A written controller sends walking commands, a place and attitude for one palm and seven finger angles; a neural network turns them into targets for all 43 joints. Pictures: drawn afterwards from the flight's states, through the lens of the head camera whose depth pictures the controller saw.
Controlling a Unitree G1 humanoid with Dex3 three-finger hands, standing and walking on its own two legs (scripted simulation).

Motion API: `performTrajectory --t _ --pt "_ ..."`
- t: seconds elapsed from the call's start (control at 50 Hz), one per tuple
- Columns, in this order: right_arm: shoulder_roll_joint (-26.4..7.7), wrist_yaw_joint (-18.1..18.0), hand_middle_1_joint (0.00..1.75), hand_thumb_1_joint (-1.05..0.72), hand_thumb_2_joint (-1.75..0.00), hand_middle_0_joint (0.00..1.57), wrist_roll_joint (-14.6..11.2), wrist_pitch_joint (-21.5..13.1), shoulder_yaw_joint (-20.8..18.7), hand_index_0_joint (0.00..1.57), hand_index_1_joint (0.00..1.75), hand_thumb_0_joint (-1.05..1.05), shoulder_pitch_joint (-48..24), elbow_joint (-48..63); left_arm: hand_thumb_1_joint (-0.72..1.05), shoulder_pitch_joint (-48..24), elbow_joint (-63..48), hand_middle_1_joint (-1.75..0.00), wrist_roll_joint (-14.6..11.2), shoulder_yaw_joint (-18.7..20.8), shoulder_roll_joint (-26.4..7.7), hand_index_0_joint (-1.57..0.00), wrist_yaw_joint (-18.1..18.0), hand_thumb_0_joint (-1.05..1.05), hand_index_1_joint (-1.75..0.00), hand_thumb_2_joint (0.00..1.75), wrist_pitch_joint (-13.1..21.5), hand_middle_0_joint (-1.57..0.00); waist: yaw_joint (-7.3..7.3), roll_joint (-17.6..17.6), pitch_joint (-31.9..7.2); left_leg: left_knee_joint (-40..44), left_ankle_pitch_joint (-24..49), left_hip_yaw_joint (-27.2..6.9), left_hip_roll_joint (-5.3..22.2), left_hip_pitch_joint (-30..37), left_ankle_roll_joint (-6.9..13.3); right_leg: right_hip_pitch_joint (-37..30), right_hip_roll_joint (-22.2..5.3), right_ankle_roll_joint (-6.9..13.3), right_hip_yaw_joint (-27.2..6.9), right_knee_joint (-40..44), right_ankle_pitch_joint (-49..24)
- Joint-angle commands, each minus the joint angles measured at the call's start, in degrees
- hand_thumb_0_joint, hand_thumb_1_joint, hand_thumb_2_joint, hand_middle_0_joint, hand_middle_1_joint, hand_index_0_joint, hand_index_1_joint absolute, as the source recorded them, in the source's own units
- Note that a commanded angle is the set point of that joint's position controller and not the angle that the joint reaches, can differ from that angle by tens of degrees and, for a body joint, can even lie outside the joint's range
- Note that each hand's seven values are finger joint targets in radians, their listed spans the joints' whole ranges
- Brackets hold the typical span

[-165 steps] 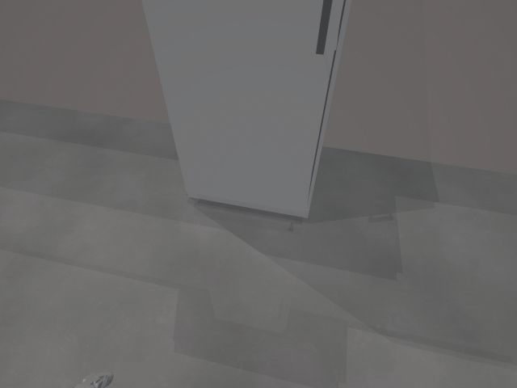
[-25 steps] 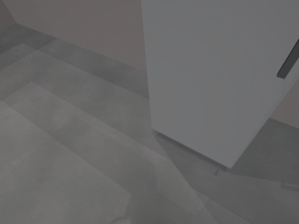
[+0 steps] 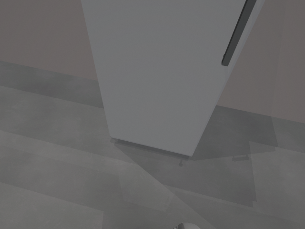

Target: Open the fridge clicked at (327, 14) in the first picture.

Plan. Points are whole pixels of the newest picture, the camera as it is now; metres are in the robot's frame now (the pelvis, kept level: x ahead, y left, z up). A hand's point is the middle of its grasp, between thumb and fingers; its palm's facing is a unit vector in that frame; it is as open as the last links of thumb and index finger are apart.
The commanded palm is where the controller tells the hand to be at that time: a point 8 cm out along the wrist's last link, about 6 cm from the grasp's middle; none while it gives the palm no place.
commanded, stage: turn to face it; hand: right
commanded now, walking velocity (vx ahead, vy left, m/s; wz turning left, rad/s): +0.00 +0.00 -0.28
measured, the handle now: (238, 26) +0.67 -0.22 +0.22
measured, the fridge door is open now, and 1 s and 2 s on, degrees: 0 0 0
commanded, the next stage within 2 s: take the last steps up to it in 0.12 s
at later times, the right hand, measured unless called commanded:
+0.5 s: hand out of the picture -0.03 -0.26 -0.17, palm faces +0.16 +0.97 -0.19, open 7.4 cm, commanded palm none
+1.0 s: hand out of the picture +0.06 -0.15 -0.16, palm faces +0.20 +0.96 -0.18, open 7.3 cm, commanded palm none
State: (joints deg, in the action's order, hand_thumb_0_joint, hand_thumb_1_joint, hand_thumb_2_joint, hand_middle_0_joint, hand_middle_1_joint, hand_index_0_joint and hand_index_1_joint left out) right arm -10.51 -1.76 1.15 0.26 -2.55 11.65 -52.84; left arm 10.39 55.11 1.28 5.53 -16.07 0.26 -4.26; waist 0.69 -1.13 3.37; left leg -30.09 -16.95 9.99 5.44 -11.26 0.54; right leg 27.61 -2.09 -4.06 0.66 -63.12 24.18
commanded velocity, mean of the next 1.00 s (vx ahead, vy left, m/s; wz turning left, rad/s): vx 0.22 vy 0.05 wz -0.07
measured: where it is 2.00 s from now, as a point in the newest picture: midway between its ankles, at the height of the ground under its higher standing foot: outside the picture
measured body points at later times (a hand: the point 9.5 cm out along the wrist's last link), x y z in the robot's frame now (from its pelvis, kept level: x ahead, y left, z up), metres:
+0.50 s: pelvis -0.01 -0.06 +0.01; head -0.01 -0.08 +0.46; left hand +0.08 +0.17 -0.13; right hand -0.03 -0.31 -0.15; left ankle +0.00 +0.09 -0.67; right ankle -0.01 -0.15 -0.74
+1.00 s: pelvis +0.12 +0.01 +0.01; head +0.12 +0.03 +0.46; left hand +0.15 +0.24 -0.16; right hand +0.05 -0.20 -0.15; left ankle +0.07 +0.09 -0.74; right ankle +0.14 -0.13 -0.66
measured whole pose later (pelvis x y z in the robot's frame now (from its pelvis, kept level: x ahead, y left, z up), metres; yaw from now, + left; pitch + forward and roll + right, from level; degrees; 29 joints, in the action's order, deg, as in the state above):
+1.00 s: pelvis +0.12 +0.01 +0.01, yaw -8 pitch -1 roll +0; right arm -6.2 -0.8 0.8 -3.8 -1.6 22.3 -63.7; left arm 16.7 62.2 1.7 3.7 -10.5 0.1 -0.3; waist 0.7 -2.1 0.3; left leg -18.5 -15.5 7.1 -1.9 -2.1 3.7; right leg 31.6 -5.9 -1.1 3.2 -60.3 12.7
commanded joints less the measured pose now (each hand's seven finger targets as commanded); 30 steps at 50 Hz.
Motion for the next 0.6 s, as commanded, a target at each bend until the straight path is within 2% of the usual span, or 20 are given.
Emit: performTrajectory --t 0.0,0.04,0.06,0.1,0.12,0.14,0.16,0.18,0.2,0.22,0.24,0.26,0.28,0.3,0.36,0.42,0.48,0.5,0.58 --pt "-12.45 -0.27 0.30 -0.90 -0.90 0.20 0.89 -0.55 -2.62 0.20 0.30 0.00 3.17 2.63 0.90 -3.92 -5.52 -0.30 -0.32 -0.94 -0.18 -0.20 0.87 0.00 -0.30 0.90 1.08 -0.20 -2.11 12.48 -0.89 9.42 24.84 -8.48 13.98 0.78 7.18 -1.41 -0.12 0.14 2.65 9.57 1.23" --pt "-13.57 -0.06 0.30 -0.90 -0.90 0.20 1.04 -0.30 -2.86 0.20 0.30 0.00 4.04 2.31 0.90 -4.98 -6.30 -0.30 -0.51 -1.37 -0.47 -0.20 0.84 0.00 -0.30 0.90 1.49 -0.20 -2.79 13.48 -1.60 8.03 25.93 -8.34 14.27 1.02 7.19 -4.35 0.63 0.78 3.92 14.96 1.82" --pt "-14.13 -0.01 0.30 -0.90 -0.90 0.20 1.00 -0.23 -3.08 0.20 0.30 0.00 4.07 2.00 0.90 -4.30 -6.26 -0.30 -0.60 -1.49 -0.60 -0.20 0.75 0.00 -0.30 0.90 1.74 -0.20 -2.52 13.28 -2.87 6.92 26.35 -8.09 14.61 1.66 6.95 -6.25 0.86 1.10 4.36 17.97 1.27" --pt "-14.63 0.15 0.30 -0.90 -0.90 0.20 0.76 0.04 -3.17 0.20 0.30 0.00 3.49 1.50 0.90 -1.56 -5.69 -0.30 -0.63 -1.54 -1.28 -0.20 0.60 0.00 -0.30 0.90 2.23 -0.20 -1.02 12.90 -4.70 3.06 24.74 -5.91 13.67 0.12 4.26 -13.03 1.63 1.47 5.80 27.60 -4.60" --pt "-14.23 0.26 0.30 -0.90 -0.90 0.20 0.26 0.29 -3.13 0.20 0.30 0.00 3.22 1.36 0.90 0.76 -5.11 -0.30 -0.56 -1.36 -2.74 -0.20 0.60 0.00 -0.30 0.90 2.72 -0.20 0.46 9.64 -6.12 -1.37 22.07 -3.81 12.39 -2.30 1.89 -19.24 1.04 1.86 5.22 36.00 -11.50" --pt "-12.19 0.46 0.30 -0.90 -0.90 0.20 -0.27 0.59 -2.60 0.20 0.30 0.00 4.30 1.81 0.90 3.27 -4.56 -0.30 -0.33 -0.44 -7.08 -0.20 0.45 0.00 -0.30 0.90 3.40 -0.20 1.66 -0.91 -9.36 -10.81 12.60 -0.75 8.76 -8.37 -1.34 -27.72 -5.56 3.87 -2.07 40.82 -20.29" --pt "-7.83 0.74 0.30 -0.90 -0.90 0.20 -0.51 0.86 -1.49 0.20 0.30 0.00 4.07 3.50 0.90 5.23 -4.67 -0.30 -0.14 0.90 -13.09 -0.20 0.10 0.00 -0.30 0.90 3.71 -0.20 2.65 -18.12 -9.21 -23.05 -18.00 -0.55 1.17 -21.25 -5.26 -30.81 -20.29 10.53 -20.68 43.79 -39.90" --pt "-9.00 0.34 0.30 -0.90 -0.90 0.20 -0.22 1.60 -1.19 0.20 0.30 0.00 2.16 3.76 0.90 5.68 -4.35 -0.30 -0.44 0.82 -13.99 -0.20 -0.24 0.00 -0.30 0.90 3.00 -0.20 3.09 -12.19 -8.85 -28.49 -19.89 -6.87 1.80 -18.64 -4.24 -25.59 -22.65 14.38 -18.13 43.38 -40.71" --pt "-8.78 0.22 0.30 -0.90 -0.90 0.20 -0.07 1.98 -1.40 0.20 0.30 0.00 1.70 2.74 0.90 3.23 -4.22 -0.30 -0.08 0.15 -11.47 -0.20 -0.75 0.00 -0.30 0.90 3.25 -0.20 2.16 -10.49 -6.40 -30.48 -17.46 -8.42 2.12 -17.81 -4.05 -21.16 -19.87 14.40 -15.49 45.68 -32.78" --pt "-8.45 0.50 0.30 -0.90 -0.90 0.20 -0.07 2.00 -1.65 0.20 0.30 0.00 1.74 1.44 0.90 0.50 -4.49 -0.30 0.12 -0.32 -9.93 -0.20 -1.25 0.00 -0.30 0.90 3.45 -0.20 1.35 -11.85 -4.89 -31.94 -13.95 -9.21 1.91 -18.89 -4.25 -19.74 -17.35 13.80 -15.60 46.80 -24.04" --pt "-9.01 0.98 0.30 -0.90 -0.90 0.20 0.15 1.86 -1.76 0.20 0.30 0.00 2.25 0.22 0.90 -1.34 -4.76 -0.30 0.15 -1.05 -8.10 -0.20 -1.35 0.00 -0.30 0.90 3.55 -0.20 0.61 -10.44 -2.81 -33.27 -9.94 -9.61 1.51 -19.14 -4.04 -17.75 -15.24 12.80 -14.18 48.26 -16.65" --pt "-8.67 1.40 0.30 -0.90 -0.90 0.20 0.42 1.66 -1.61 0.20 0.30 0.00 3.87 -0.88 0.90 -1.56 -4.73 -0.30 0.12 -1.53 -6.77 -0.20 -1.37 0.00 -0.30 0.90 3.94 -0.20 -0.10 -9.16 -2.49 -33.75 -6.73 -9.25 0.93 -19.26 -3.99 -18.28 -13.27 11.95 -12.96 49.39 -12.07" --pt "-8.33 1.89 0.30 -0.90 -0.90 0.20 0.59 1.27 -1.42 0.20 0.30 0.00 5.98 -1.99 0.90 -1.14 -4.34 -0.30 -0.12 -1.76 -6.11 -0.20 -1.45 0.00 -0.30 0.90 4.50 -0.20 -0.63 -7.78 -3.77 -33.52 -4.63 -8.79 0.71 -19.45 -4.05 -20.13 -12.34 11.64 -11.84 50.13 -9.04" --pt "-7.98 2.06 0.30 -0.90 -0.90 0.20 0.68 1.08 -1.20 0.20 0.30 0.00 6.24 -2.90 0.90 0.17 -3.75 -0.30 -0.23 -1.71 -5.53 -0.20 -1.47 0.00 -0.30 0.90 4.87 -0.20 -0.19 -7.37 -3.36 -33.01 -2.83 -8.68 0.49 -19.54 -4.13 -20.32 -11.36 11.07 -11.23 51.30 -6.63" --pt "-7.17 2.19 0.30 -0.90 -0.90 0.20 0.71 0.60 -0.68 0.20 0.30 0.00 5.77 -3.55 0.90 4.66 -1.24 -0.30 -0.38 -1.76 -3.91 -0.20 -1.63 0.00 -0.30 0.90 5.56 -0.20 0.64 -5.21 -2.12 -29.49 -1.56 -8.67 0.29 -20.77 -3.94 -22.17 -11.85 12.13 -12.65 53.26 -3.26" --pt "-6.45 2.34 0.30 -0.90 -0.90 0.20 0.71 0.44 -0.59 0.20 0.30 0.00 4.18 -3.67 0.90 8.02 0.63 -0.30 -0.33 -1.54 -3.13 -0.20 -1.79 0.00 -0.30 0.90 6.01 -0.20 1.19 -4.08 0.94 -27.08 -0.67 -9.11 0.41 -22.17 -3.74 -21.76 -12.66 12.68 -14.23 55.34 0.23" --pt "-6.07 2.67 0.30 -0.90 -0.90 0.20 0.67 0.34 -0.86 0.20 0.30 0.00 2.03 -2.85 0.90 9.85 1.57 -0.30 -0.01 -1.01 -3.00 -0.20 -1.86 0.00 -0.30 0.90 6.29 -0.20 1.70 -3.87 2.15 -22.16 -1.33 -9.30 0.97 -22.28 -3.44 -21.53 -14.07 14.09 -15.50 56.22 2.55" --pt "-5.50 2.72 0.30 -0.90 -0.90 0.20 0.58 0.32 -0.90 0.20 0.30 0.00 1.06 -2.57 0.90 10.18 1.92 -0.30 0.17 -0.87 -3.23 -0.20 -1.88 0.00 -0.30 0.90 6.34 -0.20 1.82 -4.63 2.73 -20.51 -1.93 -9.29 1.22 -21.63 -3.29 -20.69 -14.76 14.37 -15.54 56.47 3.31" --pt "-4.40 3.14 0.30 -0.90 -0.90 0.20 0.35 -0.06 -0.96 0.20 0.30 0.00 -0.38 -2.05 0.90 10.00 3.08 -0.30 0.54 -0.54 -3.94 -0.20 -1.76 0.00 -0.30 0.90 6.31 -0.20 1.61 -6.70 2.76 -11.96 -3.65 -7.82 0.22 -15.47 -2.47 -17.13 -14.39 13.97 -14.57 55.77 5.72"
